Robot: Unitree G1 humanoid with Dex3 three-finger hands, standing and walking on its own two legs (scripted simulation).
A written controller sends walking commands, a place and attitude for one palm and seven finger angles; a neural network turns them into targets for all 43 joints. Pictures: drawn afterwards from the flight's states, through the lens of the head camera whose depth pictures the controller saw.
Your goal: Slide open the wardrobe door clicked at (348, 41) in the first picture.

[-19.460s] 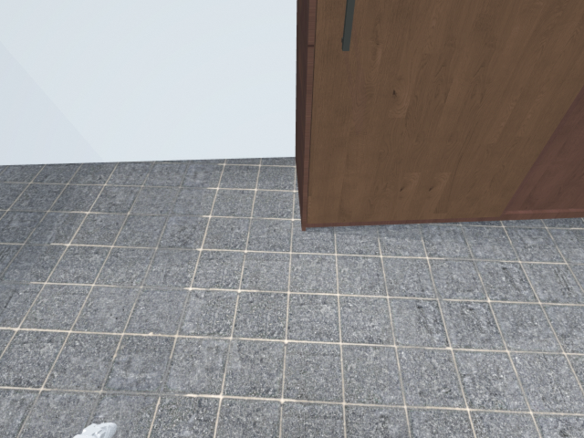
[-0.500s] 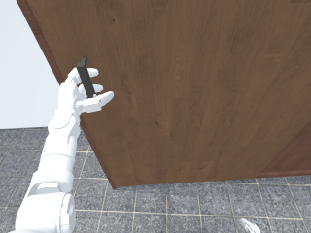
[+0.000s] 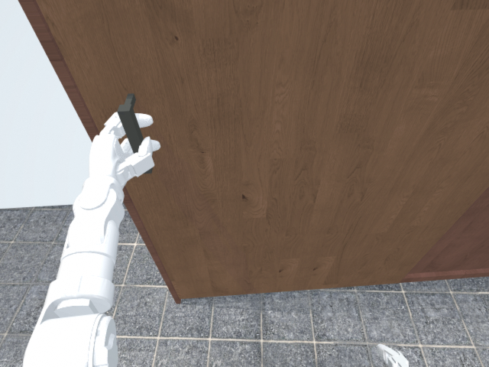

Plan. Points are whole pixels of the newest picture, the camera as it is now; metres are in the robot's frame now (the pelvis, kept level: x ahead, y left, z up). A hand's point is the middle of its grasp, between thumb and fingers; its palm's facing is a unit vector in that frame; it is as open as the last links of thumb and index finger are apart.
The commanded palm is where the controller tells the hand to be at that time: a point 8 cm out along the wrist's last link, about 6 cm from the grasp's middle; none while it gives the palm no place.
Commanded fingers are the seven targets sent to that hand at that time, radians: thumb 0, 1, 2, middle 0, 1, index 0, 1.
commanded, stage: grip the handle and tug to test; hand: left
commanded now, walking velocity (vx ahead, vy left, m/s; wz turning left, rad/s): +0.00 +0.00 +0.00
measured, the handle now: (139, 135) +0.47 +0.21 +0.14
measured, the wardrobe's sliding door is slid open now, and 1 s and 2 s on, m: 0.00 0.00 0.02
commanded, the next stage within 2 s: tug the door sideways, standing still in 0.46 s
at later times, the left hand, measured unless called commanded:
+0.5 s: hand (148, 157) +0.41 +0.18 +0.14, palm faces +0.12 -0.99 +0.01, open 5.8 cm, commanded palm +0.35 +0.22 +0.14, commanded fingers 0.00 0.90 0.90 -0.45 -1.40 -0.45 -1.40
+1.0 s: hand (150, 154) +0.41 +0.18 +0.14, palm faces +0.18 -0.98 -0.01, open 5.5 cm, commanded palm +0.39 +0.18 +0.14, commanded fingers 0.00 0.90 0.90 -0.45 -1.40 -0.45 -1.40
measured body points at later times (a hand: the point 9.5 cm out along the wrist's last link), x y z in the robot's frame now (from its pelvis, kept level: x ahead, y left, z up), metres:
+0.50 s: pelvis +0.02 +0.00 +0.00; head +0.03 -0.01 +0.45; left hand +0.40 +0.23 +0.14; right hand +0.15 -0.25 -0.10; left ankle -0.07 +0.12 -0.73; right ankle +0.02 -0.14 -0.73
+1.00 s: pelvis +0.02 +0.01 +0.00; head +0.04 +0.00 +0.45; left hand +0.40 +0.23 +0.15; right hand +0.19 -0.20 -0.11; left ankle -0.07 +0.12 -0.73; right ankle +0.02 -0.14 -0.73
